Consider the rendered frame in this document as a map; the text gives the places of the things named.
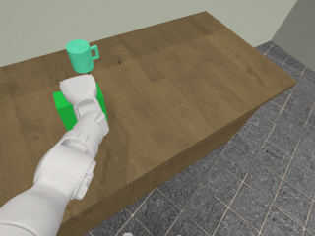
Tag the robot left upper arm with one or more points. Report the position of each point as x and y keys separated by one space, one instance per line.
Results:
x=38 y=211

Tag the table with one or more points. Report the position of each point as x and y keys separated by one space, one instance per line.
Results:
x=173 y=93

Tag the robot left hand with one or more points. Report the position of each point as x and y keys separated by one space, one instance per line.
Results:
x=77 y=87

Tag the sponge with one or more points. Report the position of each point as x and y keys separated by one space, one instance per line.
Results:
x=66 y=111

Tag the left robot forearm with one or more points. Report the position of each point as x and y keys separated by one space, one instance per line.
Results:
x=87 y=133

